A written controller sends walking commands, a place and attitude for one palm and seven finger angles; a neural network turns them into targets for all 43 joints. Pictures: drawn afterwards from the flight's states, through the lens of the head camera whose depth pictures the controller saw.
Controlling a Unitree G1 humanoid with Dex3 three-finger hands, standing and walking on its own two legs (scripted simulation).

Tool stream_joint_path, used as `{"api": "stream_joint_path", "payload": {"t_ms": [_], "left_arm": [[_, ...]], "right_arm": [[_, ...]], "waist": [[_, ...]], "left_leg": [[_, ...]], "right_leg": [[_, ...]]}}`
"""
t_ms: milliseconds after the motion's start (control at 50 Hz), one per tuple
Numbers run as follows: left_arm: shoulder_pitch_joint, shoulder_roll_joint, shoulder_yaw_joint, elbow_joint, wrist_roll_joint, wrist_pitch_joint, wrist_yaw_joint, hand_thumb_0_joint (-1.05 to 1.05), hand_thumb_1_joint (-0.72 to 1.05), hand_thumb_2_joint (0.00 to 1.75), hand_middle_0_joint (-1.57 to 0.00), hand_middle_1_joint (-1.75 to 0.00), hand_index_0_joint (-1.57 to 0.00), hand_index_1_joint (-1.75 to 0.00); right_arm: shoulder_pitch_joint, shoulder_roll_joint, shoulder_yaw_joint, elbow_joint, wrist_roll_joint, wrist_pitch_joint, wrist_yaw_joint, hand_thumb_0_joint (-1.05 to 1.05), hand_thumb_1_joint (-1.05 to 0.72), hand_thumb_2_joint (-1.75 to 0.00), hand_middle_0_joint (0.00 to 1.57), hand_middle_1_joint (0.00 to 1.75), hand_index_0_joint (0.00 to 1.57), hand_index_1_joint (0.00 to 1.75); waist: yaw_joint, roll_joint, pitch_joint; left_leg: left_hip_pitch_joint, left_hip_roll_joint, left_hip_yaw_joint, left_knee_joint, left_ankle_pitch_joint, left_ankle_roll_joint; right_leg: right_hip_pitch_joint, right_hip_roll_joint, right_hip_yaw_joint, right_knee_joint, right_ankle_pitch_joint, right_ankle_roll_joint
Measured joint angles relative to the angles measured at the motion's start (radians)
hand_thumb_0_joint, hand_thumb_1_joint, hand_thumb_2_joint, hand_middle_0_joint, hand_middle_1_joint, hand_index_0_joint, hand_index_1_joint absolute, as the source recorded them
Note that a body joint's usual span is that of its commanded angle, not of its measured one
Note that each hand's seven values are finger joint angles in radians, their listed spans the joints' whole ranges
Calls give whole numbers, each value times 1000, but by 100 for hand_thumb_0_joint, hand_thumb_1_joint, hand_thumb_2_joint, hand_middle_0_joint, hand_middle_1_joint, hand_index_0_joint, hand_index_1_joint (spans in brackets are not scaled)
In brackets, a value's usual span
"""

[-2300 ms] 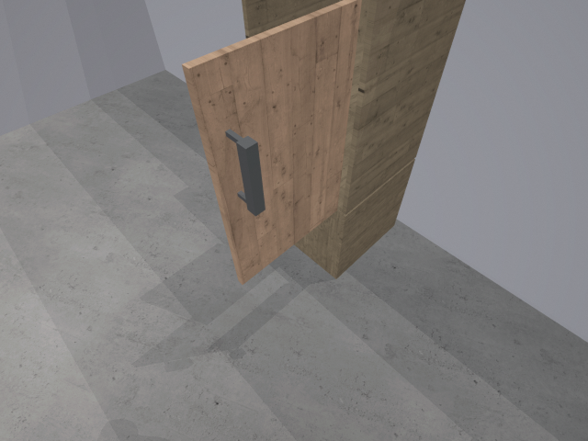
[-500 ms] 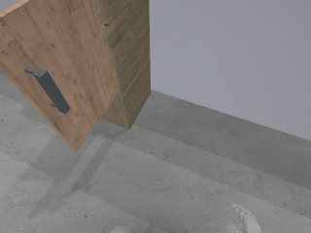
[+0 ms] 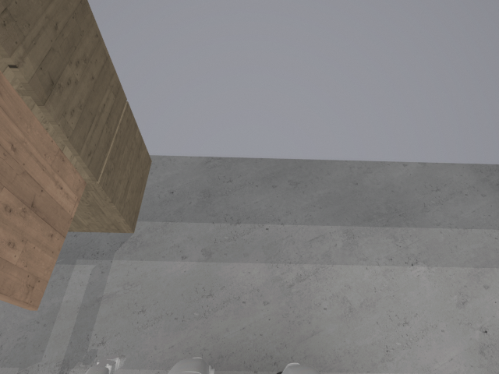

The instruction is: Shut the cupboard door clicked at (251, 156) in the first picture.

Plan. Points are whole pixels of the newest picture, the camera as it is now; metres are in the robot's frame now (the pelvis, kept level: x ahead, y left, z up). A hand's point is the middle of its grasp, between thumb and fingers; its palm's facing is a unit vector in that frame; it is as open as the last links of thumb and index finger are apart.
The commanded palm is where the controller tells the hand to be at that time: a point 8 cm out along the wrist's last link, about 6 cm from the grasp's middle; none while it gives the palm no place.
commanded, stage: walk to a spot facing it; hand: left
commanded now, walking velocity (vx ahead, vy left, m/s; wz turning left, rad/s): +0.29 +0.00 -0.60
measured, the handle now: out of the picture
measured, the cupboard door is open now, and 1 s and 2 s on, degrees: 90 90 90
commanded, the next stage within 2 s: turn to face it in 1.20 s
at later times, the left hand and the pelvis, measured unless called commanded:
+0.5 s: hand (219, 269) +0.32 +0.08 -0.16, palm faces -0.36 -0.91 -0.22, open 7.3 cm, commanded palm none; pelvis +0.14 -0.06 +0.00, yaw -17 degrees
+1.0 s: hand (263, 186) +0.52 -0.01 -0.15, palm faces -0.51 -0.84 -0.18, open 7.4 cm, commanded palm none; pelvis +0.35 -0.14 +0.01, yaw -30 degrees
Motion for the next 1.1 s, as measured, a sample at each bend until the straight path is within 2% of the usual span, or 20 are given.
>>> {"api": "stream_joint_path", "payload": {"t_ms": [40,80,140,180,260,340,380,420,460,560,660,700,760,800,840,920,1020,1060,1080,1100], "left_arm": [[14,-9,-2,5,-4,7,-10,0,91,90,-20,-30,-20,-30],[10,-14,2,13,-5,20,-22,0,91,90,-20,-30,-20,-30],[-16,-9,12,19,4,14,-46,1,91,90,-20,-30,-20,-30],[-38,-12,12,12,5,7,-57,1,91,90,-20,-30,-20,-30],[-81,-22,4,-4,1,-5,-67,1,91,90,-19,-30,-20,-30],[-120,-20,-2,-11,1,-18,-70,1,91,90,-19,-30,-19,-30],[-126,-9,-1,-24,-1,-52,-63,0,91,90,-19,-30,-20,-30],[-118,-20,1,-24,-14,-74,-42,0,91,90,-19,-30,-20,-30],[-87,-32,-3,-14,-15,-76,-22,0,91,90,-19,-30,-20,-30],[8,-51,-9,50,-3,-73,-12,0,91,90,-20,-30,-20,-30],[88,-56,-1,102,-4,-76,-18,0,92,90,-20,-30,-20,-30],[127,-56,3,113,-8,-73,-18,0,91,90,-20,-30,-20,-30],[137,-40,11,141,-7,-57,-18,0,91,90,-20,-30,-20,-30],[120,-29,18,151,-1,-51,-22,1,92,90,-20,-30,-20,-30],[94,-26,22,142,2,-49,-29,1,92,90,-19,-30,-20,-30],[48,-41,13,106,3,-47,-40,1,92,90,-19,-30,-19,-30],[-18,-47,5,85,6,-47,-49,0,92,90,-19,-30,-19,-30],[-38,-41,3,74,7,-59,-51,0,91,90,-19,-30,-19,-30],[-44,-30,3,65,8,-74,-50,0,91,90,-19,-30,-19,-30],[-55,-33,8,63,3,-88,-41,0,91,90,-19,-30,-20,-30]], "right_arm": [[29,1,8,-14,-6,-26,3,1,-91,-90,20,30,20,30],[58,10,16,-11,-20,-52,-1,0,-91,-90,20,30,20,30],[116,39,31,11,-28,-68,2,0,-91,-90,20,30,20,30],[153,52,38,31,-29,-73,1,0,-91,-90,20,30,20,30],[205,64,39,65,-33,-76,4,0,-90,-90,20,30,20,30],[248,61,34,88,-31,-69,9,0,-90,-90,20,30,20,30],[265,65,34,104,-14,-54,16,0,-90,-90,20,30,20,30],[219,55,26,125,-5,-25,17,1,-90,-90,20,30,20,30],[160,48,17,125,-7,-16,16,1,-91,-90,20,30,20,30],[32,64,7,58,-12,-38,27,1,-91,-90,20,30,20,30],[-44,80,9,19,-11,-66,38,1,-91,-90,19,30,20,30],[-52,74,15,8,-14,-87,37,0,-91,-90,20,30,20,30],[-56,87,23,1,-31,-113,25,0,-91,-90,20,30,20,30],[-29,101,28,5,-33,-119,17,0,-91,-90,20,30,20,30],[5,112,32,27,-31,-123,11,0,-91,-90,20,30,20,30],[74,102,21,81,-27,-115,5,0,-93,-90,20,30,20,30],[158,73,13,132,-30,-88,14,0,-92,-90,20,30,20,30],[200,65,13,150,-27,-76,16,0,-92,-90,20,30,20,30],[222,68,15,161,-20,-70,19,0,-92,-90,20,30,20,30],[220,63,15,178,-12,-57,21,0,-92,-90,20,30,20,30]], "waist": [[-6,3,-29],[-14,7,-40],[-16,-5,-47],[-11,-2,-46],[-21,20,-36],[-47,41,-23],[-45,23,-23],[-46,39,2],[-49,49,10],[-37,24,-14],[7,6,-34],[23,9,-50],[30,-12,-56],[30,-22,-61],[37,-23,-62],[34,6,-63],[-7,29,-48],[-18,35,-43],[-21,18,-48],[-17,24,-37]], "left_leg": [[63,-2,7,-186,42,25],[70,15,21,-185,111,56],[136,35,54,-254,121,55],[184,51,77,-320,137,41],[262,89,132,-388,134,15],[306,136,183,-329,57,-25],[235,147,165,-94,-21,-21],[106,126,56,223,-55,-9],[-4,108,7,358,-4,-6],[-134,84,-4,167,118,-8],[-95,45,5,-118,205,4],[-32,32,12,-242,232,23],[-15,30,47,-173,209,74],[30,28,65,-204,189,74],[88,27,80,-273,199,62],[201,40,112,-393,204,53],[308,62,158,-409,131,14],[324,84,164,-334,63,-6],[293,89,166,-228,25,-3],[238,97,131,-67,-19,5]], "right_leg": [[-19,18,16,41,-57,-6],[-73,23,-16,202,-182,-8],[-160,-11,-83,429,-136,0],[-194,-39,-118,463,-82,7],[-187,-68,-172,298,-48,2],[-97,-47,-221,81,-42,-29],[-48,-48,-213,19,17,-61],[-39,-29,-207,72,-9,-58],[2,-9,-193,38,-27,-52],[105,11,-133,-109,3,-46],[200,15,-89,-151,-44,-28],[211,20,-72,-95,-102,-21],[77,9,-76,307,-192,-37],[-29,-12,-97,526,-133,-36],[-109,-41,-115,592,-67,-25],[-173,-86,-152,392,-5,-13],[-138,-89,-201,101,37,-22],[-79,-68,-222,11,45,-43],[-54,-72,-209,-20,47,-70],[-59,-66,-210,25,43,-77]]}}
